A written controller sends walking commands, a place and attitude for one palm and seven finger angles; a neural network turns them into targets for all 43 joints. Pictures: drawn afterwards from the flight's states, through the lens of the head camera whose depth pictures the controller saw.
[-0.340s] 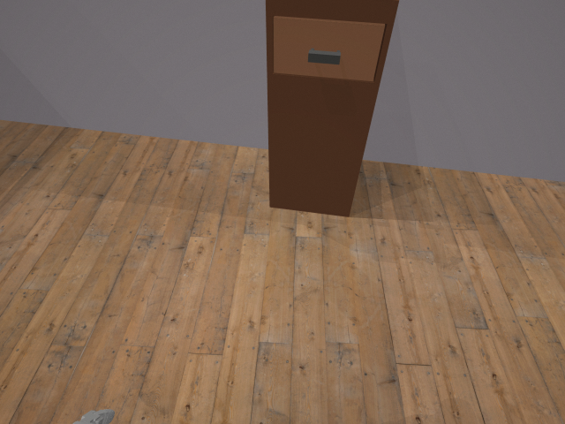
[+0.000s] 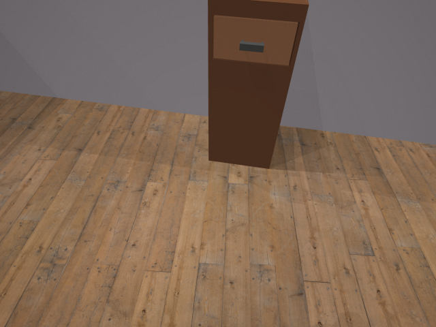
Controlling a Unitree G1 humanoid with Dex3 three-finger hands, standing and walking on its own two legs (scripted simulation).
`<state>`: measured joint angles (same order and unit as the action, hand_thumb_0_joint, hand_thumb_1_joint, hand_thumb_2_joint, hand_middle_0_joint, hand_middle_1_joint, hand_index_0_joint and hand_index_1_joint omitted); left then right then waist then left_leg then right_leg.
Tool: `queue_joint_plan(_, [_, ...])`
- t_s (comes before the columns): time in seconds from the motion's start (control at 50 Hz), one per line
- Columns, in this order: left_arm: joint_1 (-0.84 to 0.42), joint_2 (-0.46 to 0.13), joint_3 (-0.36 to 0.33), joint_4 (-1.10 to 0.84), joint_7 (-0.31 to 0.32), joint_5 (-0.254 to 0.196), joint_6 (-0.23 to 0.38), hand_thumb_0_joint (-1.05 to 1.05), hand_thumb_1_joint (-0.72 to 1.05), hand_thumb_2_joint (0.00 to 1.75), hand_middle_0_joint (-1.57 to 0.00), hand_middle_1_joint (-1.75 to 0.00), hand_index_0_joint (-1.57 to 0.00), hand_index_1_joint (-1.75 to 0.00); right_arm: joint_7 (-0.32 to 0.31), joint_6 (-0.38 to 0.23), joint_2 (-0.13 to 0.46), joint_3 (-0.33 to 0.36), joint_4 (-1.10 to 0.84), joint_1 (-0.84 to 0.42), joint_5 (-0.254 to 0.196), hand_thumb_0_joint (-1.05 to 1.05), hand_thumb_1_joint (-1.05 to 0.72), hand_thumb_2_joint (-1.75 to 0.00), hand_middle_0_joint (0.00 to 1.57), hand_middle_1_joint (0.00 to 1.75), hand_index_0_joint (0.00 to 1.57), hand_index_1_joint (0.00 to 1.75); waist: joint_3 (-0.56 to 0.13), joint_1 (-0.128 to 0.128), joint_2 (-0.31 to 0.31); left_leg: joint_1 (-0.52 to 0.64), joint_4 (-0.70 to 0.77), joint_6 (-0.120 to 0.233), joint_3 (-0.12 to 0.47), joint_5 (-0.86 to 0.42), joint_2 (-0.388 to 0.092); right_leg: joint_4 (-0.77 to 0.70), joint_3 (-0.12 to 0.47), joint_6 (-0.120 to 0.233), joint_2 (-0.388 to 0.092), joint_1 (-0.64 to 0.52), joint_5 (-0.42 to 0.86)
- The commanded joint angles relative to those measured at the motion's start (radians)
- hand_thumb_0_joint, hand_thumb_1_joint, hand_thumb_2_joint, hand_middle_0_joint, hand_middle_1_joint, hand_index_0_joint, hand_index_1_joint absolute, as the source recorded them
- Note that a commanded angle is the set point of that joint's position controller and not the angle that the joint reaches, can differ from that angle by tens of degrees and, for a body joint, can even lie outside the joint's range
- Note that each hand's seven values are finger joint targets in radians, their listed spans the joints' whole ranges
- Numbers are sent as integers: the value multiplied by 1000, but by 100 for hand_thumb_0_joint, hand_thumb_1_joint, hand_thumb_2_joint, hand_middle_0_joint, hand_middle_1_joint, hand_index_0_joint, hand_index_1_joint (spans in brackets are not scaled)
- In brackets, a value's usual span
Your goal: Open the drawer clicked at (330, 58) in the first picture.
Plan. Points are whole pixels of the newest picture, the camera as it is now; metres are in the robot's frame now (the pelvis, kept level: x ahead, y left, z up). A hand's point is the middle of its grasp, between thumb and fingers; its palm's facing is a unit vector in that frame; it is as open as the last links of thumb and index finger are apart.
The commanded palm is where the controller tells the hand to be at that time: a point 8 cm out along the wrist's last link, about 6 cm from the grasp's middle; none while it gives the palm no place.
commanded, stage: stand and wait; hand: left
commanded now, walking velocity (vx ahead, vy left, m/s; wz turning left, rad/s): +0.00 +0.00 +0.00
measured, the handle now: (252, 44) +1.20 -0.07 +0.01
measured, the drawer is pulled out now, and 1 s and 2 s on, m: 0.00 0.00 0.00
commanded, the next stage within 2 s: look at it before walking up in 0.54 s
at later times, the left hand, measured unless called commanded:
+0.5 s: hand out of the picture +0.06 +0.24 -0.15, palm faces -0.03 -0.94 -0.34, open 7.4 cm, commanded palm none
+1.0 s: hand out of the picture +0.07 +0.23 -0.15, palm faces -0.04 -0.94 -0.34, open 7.4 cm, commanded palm none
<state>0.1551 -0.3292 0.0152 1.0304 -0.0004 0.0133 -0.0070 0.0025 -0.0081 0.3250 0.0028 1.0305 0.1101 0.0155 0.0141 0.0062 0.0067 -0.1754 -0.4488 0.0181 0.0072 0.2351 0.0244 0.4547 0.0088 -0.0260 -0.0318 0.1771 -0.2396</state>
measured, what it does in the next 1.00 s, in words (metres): stands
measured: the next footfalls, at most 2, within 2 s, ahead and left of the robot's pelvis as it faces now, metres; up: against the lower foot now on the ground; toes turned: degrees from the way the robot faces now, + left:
right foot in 1.58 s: +0.12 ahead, -0.16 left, +0.00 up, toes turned -16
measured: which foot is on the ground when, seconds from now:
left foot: down 0.00-1.00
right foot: down 0.00-1.00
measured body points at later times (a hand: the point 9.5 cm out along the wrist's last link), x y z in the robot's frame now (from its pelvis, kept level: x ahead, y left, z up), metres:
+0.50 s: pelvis -0.01 -0.01 +0.00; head -0.01 -0.01 +0.45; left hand +0.06 +0.29 -0.13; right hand +0.06 -0.30 -0.13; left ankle +0.01 +0.11 -0.74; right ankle +0.01 -0.14 -0.74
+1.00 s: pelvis +0.00 -0.01 +0.00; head +0.01 -0.02 +0.45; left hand +0.07 +0.28 -0.13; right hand +0.08 -0.31 -0.13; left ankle +0.01 +0.11 -0.74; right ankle +0.01 -0.14 -0.74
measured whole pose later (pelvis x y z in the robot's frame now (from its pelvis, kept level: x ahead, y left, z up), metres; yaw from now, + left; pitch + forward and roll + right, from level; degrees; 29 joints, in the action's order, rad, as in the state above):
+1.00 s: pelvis +0.00 -0.01 +0.00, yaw +0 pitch -2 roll +0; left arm 0.14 -0.34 0.01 1.09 0.00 0.01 0.00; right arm 0.00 -0.01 0.34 0.00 1.11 0.12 0.01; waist 0.03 0.00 0.00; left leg -0.15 -0.38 0.00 0.01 0.20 0.00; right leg 0.39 0.01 -0.01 -0.01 0.16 -0.20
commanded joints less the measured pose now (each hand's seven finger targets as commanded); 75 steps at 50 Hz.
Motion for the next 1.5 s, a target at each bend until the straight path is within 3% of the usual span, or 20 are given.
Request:
queue_joint_plan(0.0, [-50, -207, -50, -62, 12, -1, 29, 0, 90, 90, -20, -30, -20, -30, -13, -28, 211, 44, -58, -55, -4, 0, -90, -90, 20, 30, 20, 30, -45, -7, -2, 3, 93, 23, 101, -133, -126, -88, 82, 53, -82, -5, 97])
queue_joint_plan(0.4, [-41, -211, -47, -8, 11, -1, 28, 0, 90, 90, -20, -30, -20, -30, -10, -23, 219, 39, 11, -26, -6, 0, -90, -90, 20, 30, 20, 30, -1, -5, 1, -20, 145, 14, 115, -25, -130, -140, 101, 53, -82, 15, -14])
queue_joint_plan(0.6, [-41, -211, -47, -7, 12, 0, 31, 0, 90, 90, -20, -30, -20, -30, -10, -26, 217, 38, 16, -21, -7, 0, -90, -90, 20, 30, 20, 30, -32, -6, 4, 8, 139, 13, 110, -77, -134, -136, 104, 54, -83, 3, 36])
queue_joint_plan(0.72, [-46, -210, -47, -7, 11, 0, 31, 0, 90, 90, -20, -30, -20, -30, -10, -25, 216, 36, 19, -26, -7, 0, -90, -90, 20, 30, 20, 30, -14, -6, 3, 4, 141, 9, 102, -77, -134, -141, 104, 53, -83, 9, 41])
queue_joint_plan(1.14, [-41, -213, -48, -6, 13, -1, 36, 0, 90, 90, -20, -30, -20, -30, -14, -27, 217, 34, 17, -42, -9, 0, -90, -90, 20, 30, 20, 30, -69, -2, -9, 65, 121, 7, 88, -218, -143, -126, 91, 55, -90, -46, 208])
queue_joint_plan(1.18, [-45, -213, -47, -4, 13, -2, 36, 0, 90, 90, -20, -30, -20, -30, -14, -26, 216, 32, 19, -46, -9, 0, -90, -90, 20, 30, 20, 30, -50, -2, 0, 57, 127, 6, 88, -201, -142, -132, 93, 55, -91, -40, 197])
queue_joint_plan(1.2, [-17, -151, -37, 9, 14, -3, 28, 0, 90, 90, -20, -30, -20, -30, -13, -20, 152, 19, 31, -19, -5, 0, -90, -90, 20, 30, 20, 30, -65, -5, 6, 68, 119, -4, 70, -157, -143, -136, 99, 48, -86, -38, 153])
queue_joint_plan(1.22, [12, -106, -28, 18, 14, -2, 15, 0, 90, 90, -20, -30, -20, -30, -12, -10, 104, 9, 39, 12, 0, 0, -90, -90, 20, 30, 20, 30, -48, -5, 12, 62, 99, -14, 52, -81, -135, -130, 110, 46, -77, -13, 67])
queue_joint_plan(1.26, [37, -102, -36, 12, 5, 5, -3, 0, 90, 90, -20, -30, -20, -30, -10, -1, 96, 15, 37, 52, 5, 0, -90, -90, 20, 30, 20, 30, -8, -6, 13, 26, 86, -13, 34, 124, -131, -126, 137, 58, -59, 46, -146])
queue_joint_plan(1.32, [50, -103, -54, -32, -14, 10, -12, 0, 90, 90, -20, -30, -20, -30, -11, 1, 133, 38, 8, 77, 9, 0, -90, -90, 20, 30, 20, 30, 87, -11, -29, -10, 128, 18, 80, 347, -175, -51, 132, 70, -5, 183, -290])
queue_joint_plan(1.36, [55, -70, -59, -62, -24, 9, -5, 0, 90, 90, -20, -30, -20, -30, -16, -6, 176, 60, -1, 128, 7, 0, -90, -90, 20, 30, 20, 30, 99, -33, -134, 63, 208, 82, 202, 428, -283, 148, 47, 57, 62, 306, -247])
queue_joint_plan(1.38, [25, -49, -62, -86, -28, 9, 0, 0, 90, 90, -20, -30, -20, -30, -19, -17, 188, 72, -3, 158, 4, 0, -90, -90, 20, 30, 20, 30, 107, -47, -193, 107, 254, 134, 265, 370, -367, 292, -15, 44, 61, 374, -222])
queue_joint_plan(1.4, [-11, -40, -66, -112, -31, 8, 4, 0, 90, 90, -20, -30, -20, -30, -20, -26, 181, 76, -6, 180, 4, 0, -90, -90, 20, 30, 20, 30, 116, -58, -189, 155, 267, 173, 270, 258, -411, 384, -8, 37, 19, 450, -264])
queue_joint_plan(1.44, [-36, -25, -73, -134, -39, 8, 15, 0, 90, 90, -20, -30, -20, -30, -22, -40, 153, 77, -6, 203, 6, 0, -90, -90, 20, 30, 20, 30, 94, -57, -133, 193, 215, 179, 202, 52, -423, 397, 0, 35, -30, 467, -278])
queue_joint_plan(1.48, [28, 14, -78, -127, -46, 5, 19, 0, 90, 90, -20, -30, -20, -30, -22, -43, 131, 77, -20, 150, 11, 0, -90, -90, 20, 30, 20, 30, 84, -12, -142, 100, 157, 131, 67, -51, -394, 302, -35, 37, -48, 319, -245])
